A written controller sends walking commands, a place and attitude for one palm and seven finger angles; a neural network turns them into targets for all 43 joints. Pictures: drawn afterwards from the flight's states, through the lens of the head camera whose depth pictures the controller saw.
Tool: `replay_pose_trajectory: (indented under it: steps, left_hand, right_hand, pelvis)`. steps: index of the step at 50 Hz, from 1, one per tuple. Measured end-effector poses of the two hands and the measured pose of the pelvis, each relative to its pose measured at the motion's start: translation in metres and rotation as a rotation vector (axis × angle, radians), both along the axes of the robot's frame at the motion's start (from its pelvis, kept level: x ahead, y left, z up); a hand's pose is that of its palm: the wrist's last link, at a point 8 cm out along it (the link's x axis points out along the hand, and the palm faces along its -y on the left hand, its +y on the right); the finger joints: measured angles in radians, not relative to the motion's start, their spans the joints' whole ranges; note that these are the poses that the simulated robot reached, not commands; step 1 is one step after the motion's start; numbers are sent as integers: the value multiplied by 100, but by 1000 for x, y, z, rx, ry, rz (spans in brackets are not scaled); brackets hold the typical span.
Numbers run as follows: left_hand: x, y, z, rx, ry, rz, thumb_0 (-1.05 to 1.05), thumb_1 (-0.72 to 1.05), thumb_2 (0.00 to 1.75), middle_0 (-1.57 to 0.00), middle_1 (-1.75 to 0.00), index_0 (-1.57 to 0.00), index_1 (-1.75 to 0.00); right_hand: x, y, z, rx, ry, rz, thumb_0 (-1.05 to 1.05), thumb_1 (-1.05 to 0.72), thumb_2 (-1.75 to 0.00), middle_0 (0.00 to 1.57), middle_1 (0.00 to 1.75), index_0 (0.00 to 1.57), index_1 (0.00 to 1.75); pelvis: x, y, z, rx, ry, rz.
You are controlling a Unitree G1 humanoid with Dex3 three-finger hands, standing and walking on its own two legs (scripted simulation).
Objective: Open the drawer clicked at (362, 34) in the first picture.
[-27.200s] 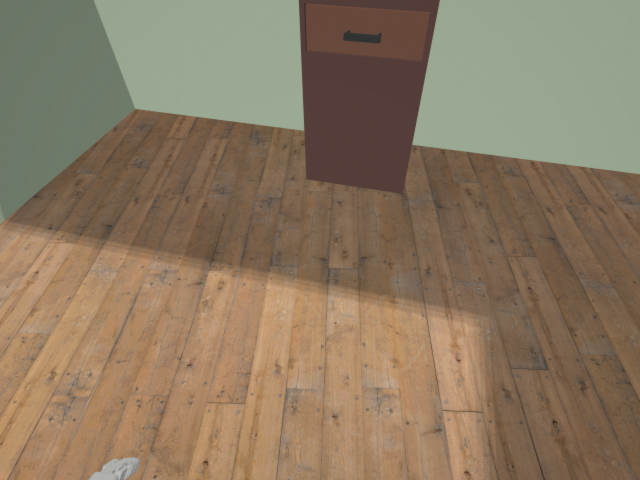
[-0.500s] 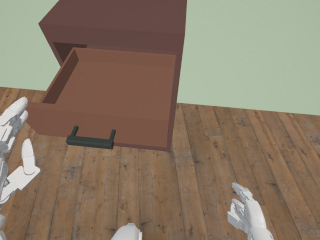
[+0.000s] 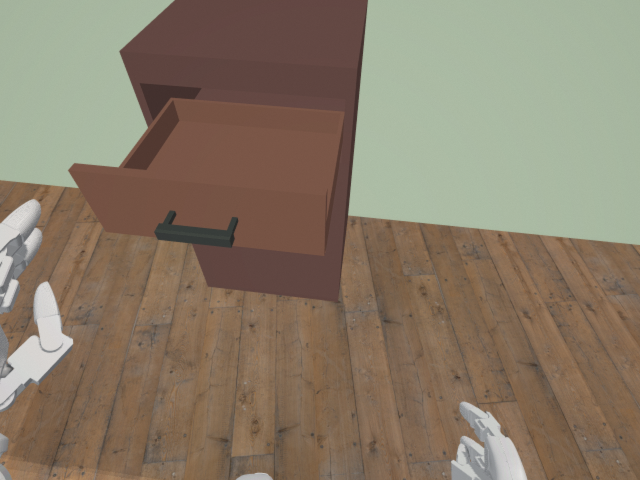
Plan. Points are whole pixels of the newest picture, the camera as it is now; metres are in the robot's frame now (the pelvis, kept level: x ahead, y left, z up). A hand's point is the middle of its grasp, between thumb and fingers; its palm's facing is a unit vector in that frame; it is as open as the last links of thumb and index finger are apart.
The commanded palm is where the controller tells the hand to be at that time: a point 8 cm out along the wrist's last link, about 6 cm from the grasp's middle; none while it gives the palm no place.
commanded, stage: stop stepping back and stand still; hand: left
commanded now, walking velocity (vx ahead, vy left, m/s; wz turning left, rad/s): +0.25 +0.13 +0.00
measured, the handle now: (198, 227) +0.52 +0.24 -0.04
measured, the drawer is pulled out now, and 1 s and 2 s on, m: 0.30 0.30 0.30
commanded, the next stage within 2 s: let the arm hang, fingers relaxed in 0.44 s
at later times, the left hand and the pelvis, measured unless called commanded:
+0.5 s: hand (42, 382) +0.17 +0.23 +0.17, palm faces +0.39 -0.82 -0.42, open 7.4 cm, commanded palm +0.10 +0.28 +0.19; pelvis -0.02 -0.01 +0.00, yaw +2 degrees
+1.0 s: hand out of the picture -0.02 +0.18 -0.17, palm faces +0.09 -0.97 -0.20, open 7.1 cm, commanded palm none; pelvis -0.02 -0.01 +0.01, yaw +3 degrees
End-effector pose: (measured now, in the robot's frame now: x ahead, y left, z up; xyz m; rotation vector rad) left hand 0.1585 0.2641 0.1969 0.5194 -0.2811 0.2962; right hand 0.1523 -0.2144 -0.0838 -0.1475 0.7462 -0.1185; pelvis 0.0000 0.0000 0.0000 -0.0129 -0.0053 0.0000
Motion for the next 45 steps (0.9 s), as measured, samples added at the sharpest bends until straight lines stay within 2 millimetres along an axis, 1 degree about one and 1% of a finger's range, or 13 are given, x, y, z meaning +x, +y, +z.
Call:
replay_pose_trajectory:
  steps: [6, 11, 15, 20, 27, 28, 29, 32, 35, 37, 40, 41, 45]
  left_hand:
    - [-16, 7, -14, -46, 71, 33, 1, 88, 89, -21, -30, -21, -30]
    - [-27, 12, -24, -57, 75, 28, 2, 88, 89, -21, -30, -21, -30]
    - [-34, 10, -11, -10, 54, 26, 2, 88, 89, -21, -30, -21, -30]
    - [-37, 3, 1, 25, -2, 27, 2, 89, 89, -21, -30, -21, -30]
    - [-31, 8, -14, -52, 33, 65, 1, 89, 89, -21, -30, -21, -30]
    - [-27, 10, -25, -45, 67, 63, 1, 89, 89, -21, -30, -21, -30]
    - [-20, 14, -46, -57, 142, 68, 1, 89, 89, -20, -30, -21, -30]
    - [-8, 22, -139, -195, 501, 143, 0, 89, 90, -20, -30, -20, -30]
    - [-25, 4, -231, -333, 865, 197, 1, 90, 90, -19, -30, -20, -30]
    - [-51, -22, -276, -411, 1071, 198, 1, 90, 90, -19, -30, -19, -30]
    - [-101, -60, -318, -515, 1307, 168, 1, 91, 89, -19, -30, -20, -30]
    - [-114, -65, -325, -562, 1333, 199, 0, 93, 89, -20, -30, -20, -30]
    - [-150, -52, -337, -592, 1416, 286, -3, 100, 89, -21, -30, -21, -30]
  right_hand:
    - [-40, -29, 10, -73, 60, -68, 2, -90, -90, 21, 30, 20, 30]
    - [-52, -43, 20, -161, 39, -72, 2, -90, -90, 20, 30, 20, 30]
    - [-47, -39, 24, -145, -4, -54, 2, -90, -90, 20, 30, 20, 30]
    - [-30, -29, 15, -85, -39, -15, 2, -90, -90, 20, 30, 20, 30]
    - [-15, -19, 14, -60, -24, 1, 2, -90, -90, 20, 30, 20, 30]
    - [-13, -18, 12, -56, -24, 20, 2, -90, -90, 20, 30, 20, 30]
    - [-12, -18, 7, -50, -10, 42, 2, -90, -90, 20, 30, 20, 30]
    - [-17, -19, -16, -35, 77, 73, 1, -90, -90, 20, 30, 20, 30]
    - [-32, -20, -35, -22, 168, 76, 1, -90, -90, 20, 30, 20, 30]
    - [-47, -22, -42, -13, 240, 58, 1, -90, -90, 20, 30, 20, 30]
    - [-74, -27, -45, -20, 354, 21, 1, -90, -90, 20, 30, 20, 30]
    - [-83, -28, -45, -30, 394, 13, 1, -90, -90, 20, 30, 20, 30]
    - [-117, -33, -41, -68, 533, -6, 1, -90, -90, 20, 29, 20, 30]
  pelvis:
    - [-9, -2, 9, 25, 28, 2]
    - [-19, 2, 6, 16, 22, 23]
    - [-20, 0, 7, 20, 16, 28]
    - [-22, -7, 3, 7, 4, 32]
    - [-17, -6, 5, 0, 9, 31]
    - [-16, -4, 4, 3, 19, 37]
    - [-16, -3, 2, 7, 29, 45]
    - [-16, 0, -3, 29, 43, 60]
    - [-15, -6, -9, 60, 36, 63]
    - [-14, -10, -8, 49, 19, 59]
    - [-13, -14, -5, 27, 4, 63]
    - [-13, -16, -4, 16, 2, 67]
    - [-15, -19, 1, 3, -10, 69]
